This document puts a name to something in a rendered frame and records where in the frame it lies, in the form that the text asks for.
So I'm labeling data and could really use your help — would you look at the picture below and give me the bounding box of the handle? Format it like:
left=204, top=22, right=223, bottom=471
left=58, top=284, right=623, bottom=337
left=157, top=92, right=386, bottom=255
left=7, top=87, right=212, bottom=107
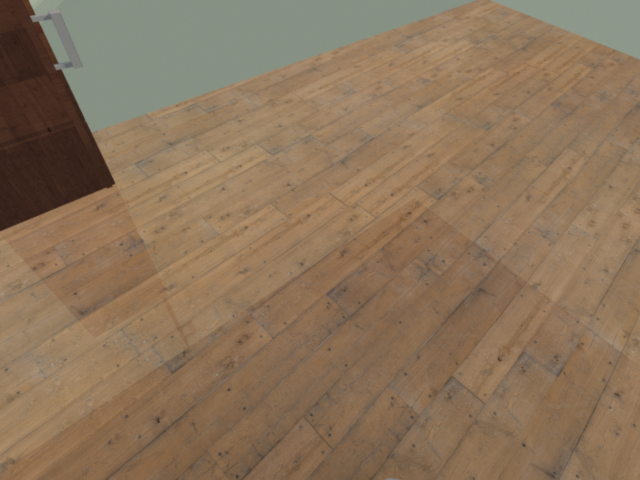
left=30, top=9, right=83, bottom=70

